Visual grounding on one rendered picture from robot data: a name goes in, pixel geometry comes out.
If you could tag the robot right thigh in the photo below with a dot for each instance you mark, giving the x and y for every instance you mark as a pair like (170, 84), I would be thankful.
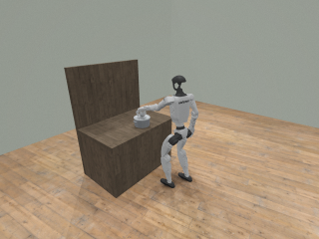
(181, 143)

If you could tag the pot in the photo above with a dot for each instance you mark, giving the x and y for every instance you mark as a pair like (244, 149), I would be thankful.
(142, 123)

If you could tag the robot right forearm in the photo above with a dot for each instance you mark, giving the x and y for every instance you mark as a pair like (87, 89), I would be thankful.
(193, 121)

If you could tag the lid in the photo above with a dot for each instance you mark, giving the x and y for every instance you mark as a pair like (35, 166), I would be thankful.
(139, 118)

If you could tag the left robot shin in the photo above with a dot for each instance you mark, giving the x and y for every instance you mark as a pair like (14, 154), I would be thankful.
(166, 167)

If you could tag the robot right upper arm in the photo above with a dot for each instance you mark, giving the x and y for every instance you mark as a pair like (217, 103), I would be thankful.
(193, 106)

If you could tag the right robot hand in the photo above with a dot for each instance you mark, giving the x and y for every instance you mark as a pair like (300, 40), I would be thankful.
(192, 129)

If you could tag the left robot hand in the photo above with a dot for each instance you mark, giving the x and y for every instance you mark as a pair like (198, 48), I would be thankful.
(141, 109)

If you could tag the robot left forearm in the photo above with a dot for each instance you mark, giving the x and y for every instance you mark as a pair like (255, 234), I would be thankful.
(150, 108)

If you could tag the table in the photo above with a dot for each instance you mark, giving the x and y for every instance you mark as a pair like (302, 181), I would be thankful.
(104, 99)

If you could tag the robot left upper arm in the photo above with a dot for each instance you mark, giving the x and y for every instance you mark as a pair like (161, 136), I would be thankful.
(167, 101)

